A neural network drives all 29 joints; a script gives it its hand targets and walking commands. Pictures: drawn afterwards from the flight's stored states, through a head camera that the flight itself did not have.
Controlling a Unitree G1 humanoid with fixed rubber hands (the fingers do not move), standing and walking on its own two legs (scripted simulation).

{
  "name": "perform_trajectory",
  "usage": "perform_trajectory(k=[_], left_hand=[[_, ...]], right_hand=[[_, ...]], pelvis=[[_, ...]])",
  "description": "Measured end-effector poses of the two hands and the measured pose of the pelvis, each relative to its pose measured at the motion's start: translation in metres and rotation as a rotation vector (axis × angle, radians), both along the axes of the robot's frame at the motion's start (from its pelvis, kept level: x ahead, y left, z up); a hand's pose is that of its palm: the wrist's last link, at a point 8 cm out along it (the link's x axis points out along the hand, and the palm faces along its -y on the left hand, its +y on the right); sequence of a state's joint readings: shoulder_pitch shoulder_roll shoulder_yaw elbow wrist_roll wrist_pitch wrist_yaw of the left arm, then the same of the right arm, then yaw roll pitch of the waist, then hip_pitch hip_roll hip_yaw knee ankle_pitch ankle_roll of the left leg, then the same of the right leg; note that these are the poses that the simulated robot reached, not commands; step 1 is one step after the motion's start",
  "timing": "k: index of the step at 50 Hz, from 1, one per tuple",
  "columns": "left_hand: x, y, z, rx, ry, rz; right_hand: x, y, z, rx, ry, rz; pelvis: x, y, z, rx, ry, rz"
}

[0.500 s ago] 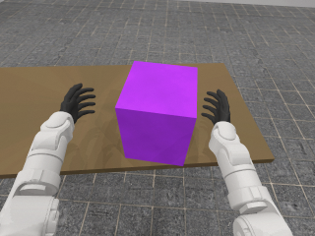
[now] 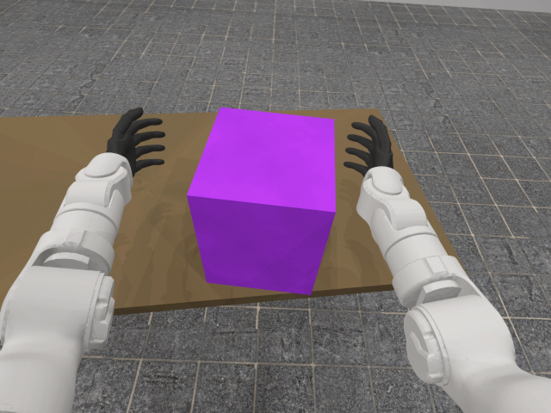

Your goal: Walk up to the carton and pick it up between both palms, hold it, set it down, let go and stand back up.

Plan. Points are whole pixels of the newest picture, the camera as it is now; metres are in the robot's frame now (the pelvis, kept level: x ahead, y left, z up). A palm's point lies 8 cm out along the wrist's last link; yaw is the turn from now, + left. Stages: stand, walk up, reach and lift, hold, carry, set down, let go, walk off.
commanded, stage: reach and lift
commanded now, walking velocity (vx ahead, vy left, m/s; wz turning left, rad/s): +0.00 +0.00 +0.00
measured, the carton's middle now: (267, 204) +0.47 +0.00 +0.01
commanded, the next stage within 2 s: none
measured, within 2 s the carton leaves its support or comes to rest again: neither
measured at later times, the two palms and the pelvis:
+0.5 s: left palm (141, 136) +0.48 +0.19 +0.15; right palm (388, 146) +0.44 -0.17 +0.17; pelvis +0.00 +0.00 +0.00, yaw +0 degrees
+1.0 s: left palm (148, 179) +0.48 +0.20 +0.07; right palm (358, 188) +0.44 -0.14 +0.08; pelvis +0.00 +0.00 -0.02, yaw +0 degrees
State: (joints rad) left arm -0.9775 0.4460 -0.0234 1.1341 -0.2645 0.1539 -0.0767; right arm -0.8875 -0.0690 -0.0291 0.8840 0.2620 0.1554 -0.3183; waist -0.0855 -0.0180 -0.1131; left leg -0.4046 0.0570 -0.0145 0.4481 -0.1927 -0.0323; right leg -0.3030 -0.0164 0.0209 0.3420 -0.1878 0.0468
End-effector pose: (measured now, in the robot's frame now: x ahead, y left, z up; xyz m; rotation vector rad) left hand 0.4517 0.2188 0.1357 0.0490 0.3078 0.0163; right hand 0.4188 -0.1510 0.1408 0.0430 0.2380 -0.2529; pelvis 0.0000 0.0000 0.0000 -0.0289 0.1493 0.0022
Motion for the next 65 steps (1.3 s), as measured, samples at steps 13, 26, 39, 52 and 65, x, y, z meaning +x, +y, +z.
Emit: perform_trajectory(k=[13, 26, 39, 52, 65], left_hand=[[0.023, -0.011, 0.027, 0.004, -0.032, 0.021], [0.031, -0.025, 0.012, -0.002, -0.021, 0.001], [0.021, -0.015, -0.057, -0.011, 0.044, 0.045], [0.029, -0.018, -0.072, 0.010, 0.026, 0.016], [0.026, -0.028, -0.084, 0.003, 0.025, 0.014]], right_hand=[[0.023, -0.006, 0.032, -0.006, 0.032, -0.010], [0.023, -0.016, 0.020, -0.033, 0.069, -0.016], [0.015, -0.002, -0.051, -0.023, 0.136, 0.011], [0.022, 0.007, -0.066, -0.042, 0.108, 0.016], [0.019, -0.002, -0.081, -0.016, 0.102, 0.000]], pelvis=[[0.000, -0.003, -0.002, -0.003, 0.065, 0.008], [0.001, -0.003, -0.002, 0.001, 0.098, 0.002], [-0.004, 0.001, -0.010, -0.010, 0.204, 0.001], [0.001, 0.004, -0.016, -0.022, 0.260, 0.013], [-0.003, 0.007, -0.018, -0.019, 0.283, 0.006]])
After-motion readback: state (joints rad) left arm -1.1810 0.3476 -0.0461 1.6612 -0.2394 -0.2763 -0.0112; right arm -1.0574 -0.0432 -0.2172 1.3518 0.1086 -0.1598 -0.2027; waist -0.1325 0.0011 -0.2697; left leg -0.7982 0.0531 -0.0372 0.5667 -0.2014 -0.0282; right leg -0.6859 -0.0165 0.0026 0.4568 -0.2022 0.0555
